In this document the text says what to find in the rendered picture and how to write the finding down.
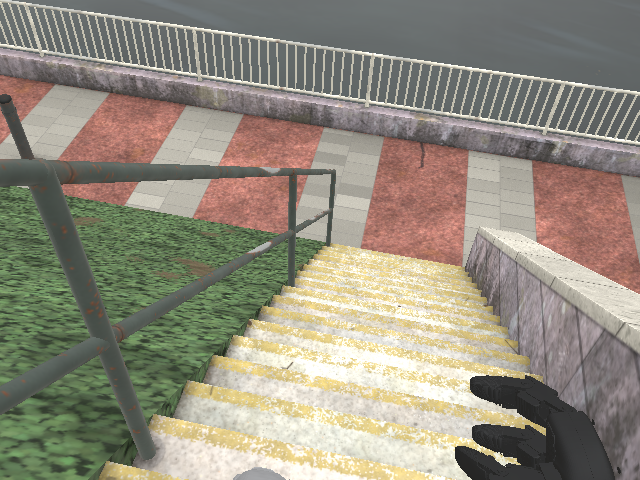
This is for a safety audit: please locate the robot right hand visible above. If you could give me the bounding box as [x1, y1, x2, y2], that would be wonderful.
[455, 375, 621, 480]

